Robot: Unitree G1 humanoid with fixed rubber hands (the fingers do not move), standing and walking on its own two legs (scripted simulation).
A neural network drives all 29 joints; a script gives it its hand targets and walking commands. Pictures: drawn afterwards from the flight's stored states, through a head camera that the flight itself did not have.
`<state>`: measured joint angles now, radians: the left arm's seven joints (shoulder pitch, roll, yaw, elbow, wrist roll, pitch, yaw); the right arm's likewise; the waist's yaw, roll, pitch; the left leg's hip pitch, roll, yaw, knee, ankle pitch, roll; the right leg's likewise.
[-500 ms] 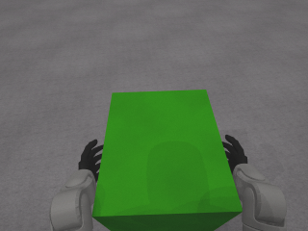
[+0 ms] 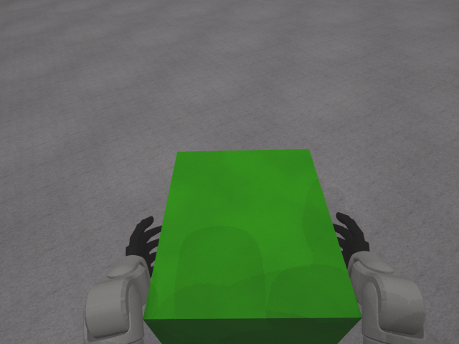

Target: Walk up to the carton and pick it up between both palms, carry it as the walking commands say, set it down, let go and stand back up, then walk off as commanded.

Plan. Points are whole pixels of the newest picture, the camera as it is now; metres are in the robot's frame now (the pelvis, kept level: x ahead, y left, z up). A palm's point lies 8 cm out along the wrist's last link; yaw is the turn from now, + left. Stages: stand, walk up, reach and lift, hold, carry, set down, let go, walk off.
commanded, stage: carry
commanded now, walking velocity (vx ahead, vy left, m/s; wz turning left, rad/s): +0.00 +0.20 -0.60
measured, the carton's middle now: (244, 257) +0.29 -0.01 +0.00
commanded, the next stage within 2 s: none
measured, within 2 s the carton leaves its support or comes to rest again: neither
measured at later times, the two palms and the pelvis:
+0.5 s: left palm (94, 247) +0.27 +0.23 +0.08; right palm (309, 301) +0.17 -0.09 +0.10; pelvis -0.01 +0.14 +0.01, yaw -17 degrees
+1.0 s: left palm (84, 231) +0.32 +0.27 +0.07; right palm (256, 341) +0.13 -0.02 +0.08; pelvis +0.02 +0.26 +0.00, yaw -34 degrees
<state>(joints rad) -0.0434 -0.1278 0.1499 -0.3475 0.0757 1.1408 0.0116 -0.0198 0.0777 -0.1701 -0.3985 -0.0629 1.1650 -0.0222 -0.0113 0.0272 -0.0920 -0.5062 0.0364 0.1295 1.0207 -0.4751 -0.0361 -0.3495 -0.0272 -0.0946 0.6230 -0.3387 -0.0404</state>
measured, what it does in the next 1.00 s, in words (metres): steps to the left, turning right: left foot, then right foot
